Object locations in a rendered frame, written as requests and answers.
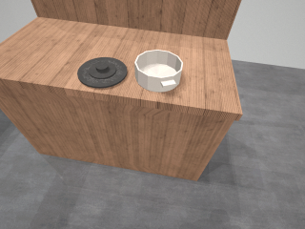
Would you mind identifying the knob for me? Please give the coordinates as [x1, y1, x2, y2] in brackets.
[95, 62, 109, 72]

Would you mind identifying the table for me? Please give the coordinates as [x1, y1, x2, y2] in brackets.
[0, 0, 243, 181]

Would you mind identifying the pot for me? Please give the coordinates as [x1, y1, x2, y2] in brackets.
[134, 50, 183, 93]

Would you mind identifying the lid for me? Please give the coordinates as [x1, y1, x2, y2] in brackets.
[77, 57, 128, 89]

